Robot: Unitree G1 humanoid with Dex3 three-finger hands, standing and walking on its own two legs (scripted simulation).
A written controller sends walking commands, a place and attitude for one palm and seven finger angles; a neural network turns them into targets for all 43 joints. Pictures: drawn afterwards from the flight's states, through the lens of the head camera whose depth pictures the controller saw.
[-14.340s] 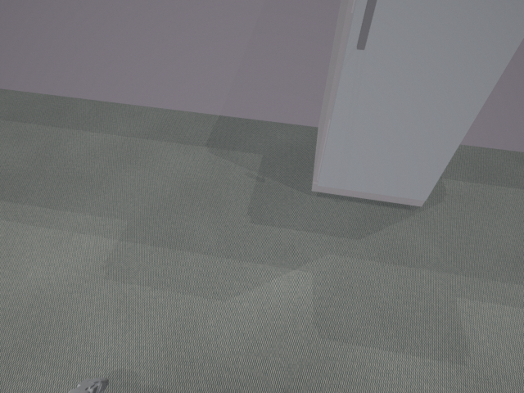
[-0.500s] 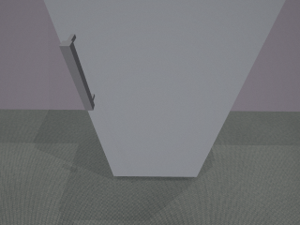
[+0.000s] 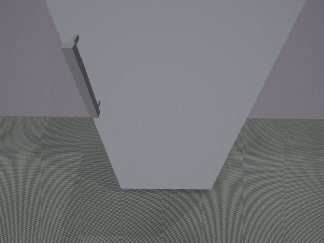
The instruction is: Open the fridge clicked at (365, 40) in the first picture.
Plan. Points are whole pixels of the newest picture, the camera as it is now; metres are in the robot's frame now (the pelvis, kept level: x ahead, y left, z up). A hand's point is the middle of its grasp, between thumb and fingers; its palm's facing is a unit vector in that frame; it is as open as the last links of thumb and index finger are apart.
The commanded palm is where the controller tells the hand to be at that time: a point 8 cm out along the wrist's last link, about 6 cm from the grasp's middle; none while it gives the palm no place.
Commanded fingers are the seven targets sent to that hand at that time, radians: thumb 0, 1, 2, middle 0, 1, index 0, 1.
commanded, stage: look again from close up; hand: left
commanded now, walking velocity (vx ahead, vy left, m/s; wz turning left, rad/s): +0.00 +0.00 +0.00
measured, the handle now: (86, 80) +0.47 +0.24 +0.15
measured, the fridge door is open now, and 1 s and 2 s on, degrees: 0 0 0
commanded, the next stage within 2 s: raise the hand to about handle height in 0.02 s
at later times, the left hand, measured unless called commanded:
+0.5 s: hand (94, 221) +0.17 +0.17 -0.02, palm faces +0.01 -1.00 +0.03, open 8.3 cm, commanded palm +0.12 +0.25 -0.01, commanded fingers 0.00 0.43 0.70 -0.23 -0.60 -0.23 -0.60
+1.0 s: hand (53, 192) +0.20 +0.25 +0.06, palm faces +0.15 -0.99 -0.06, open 11.3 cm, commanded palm +0.17 +0.29 +0.07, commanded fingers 0.00 -0.15 0.45 -0.28 -0.98 -0.28 -0.98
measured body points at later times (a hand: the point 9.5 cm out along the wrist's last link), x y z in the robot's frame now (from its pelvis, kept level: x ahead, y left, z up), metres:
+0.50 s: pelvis -0.02 +0.00 -0.04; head +0.00 +0.01 +0.41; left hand +0.16 +0.22 -0.01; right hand +0.20 -0.26 -0.07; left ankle -0.03 +0.13 -0.74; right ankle +0.01 -0.10 -0.74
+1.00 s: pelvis -0.01 +0.02 -0.03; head +0.01 +0.02 +0.42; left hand +0.19 +0.30 +0.06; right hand +0.14 -0.20 -0.12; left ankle -0.03 +0.13 -0.74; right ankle +0.01 -0.10 -0.74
